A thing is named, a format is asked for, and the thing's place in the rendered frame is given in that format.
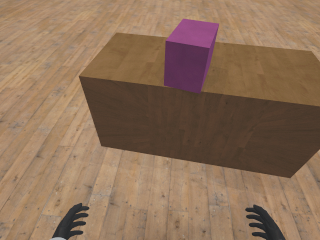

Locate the pedestal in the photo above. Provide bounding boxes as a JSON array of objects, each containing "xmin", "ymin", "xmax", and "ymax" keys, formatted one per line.
[{"xmin": 79, "ymin": 32, "xmax": 320, "ymax": 178}]

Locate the carton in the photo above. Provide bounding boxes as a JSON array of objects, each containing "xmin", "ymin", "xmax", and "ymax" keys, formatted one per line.
[{"xmin": 164, "ymin": 18, "xmax": 219, "ymax": 94}]

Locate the left robot hand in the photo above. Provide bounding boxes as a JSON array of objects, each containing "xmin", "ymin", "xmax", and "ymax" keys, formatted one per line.
[{"xmin": 52, "ymin": 203, "xmax": 90, "ymax": 240}]

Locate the right robot hand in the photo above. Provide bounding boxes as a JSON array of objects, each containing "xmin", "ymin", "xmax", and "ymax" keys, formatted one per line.
[{"xmin": 245, "ymin": 204, "xmax": 286, "ymax": 240}]

